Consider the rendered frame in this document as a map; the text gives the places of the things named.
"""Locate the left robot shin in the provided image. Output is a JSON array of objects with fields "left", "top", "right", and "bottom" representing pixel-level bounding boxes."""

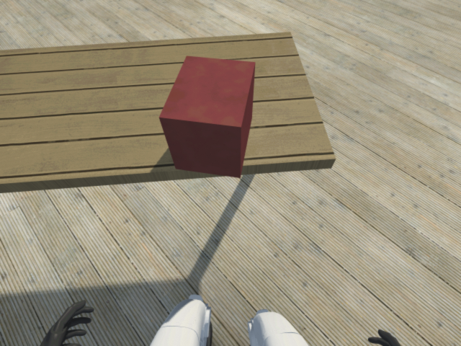
[{"left": 189, "top": 294, "right": 207, "bottom": 346}]

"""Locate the robot right thigh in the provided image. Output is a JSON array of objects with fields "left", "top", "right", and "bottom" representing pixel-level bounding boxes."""
[{"left": 248, "top": 312, "right": 308, "bottom": 346}]

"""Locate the table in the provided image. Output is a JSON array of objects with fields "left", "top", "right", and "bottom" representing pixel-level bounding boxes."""
[{"left": 0, "top": 32, "right": 336, "bottom": 193}]

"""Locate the right robot hand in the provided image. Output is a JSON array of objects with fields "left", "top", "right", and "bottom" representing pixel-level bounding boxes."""
[{"left": 368, "top": 329, "right": 401, "bottom": 346}]

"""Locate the carton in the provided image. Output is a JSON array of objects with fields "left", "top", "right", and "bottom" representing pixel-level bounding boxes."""
[{"left": 159, "top": 56, "right": 255, "bottom": 178}]

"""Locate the left robot hand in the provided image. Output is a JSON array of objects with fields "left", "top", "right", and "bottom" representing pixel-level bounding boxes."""
[{"left": 40, "top": 300, "right": 94, "bottom": 346}]

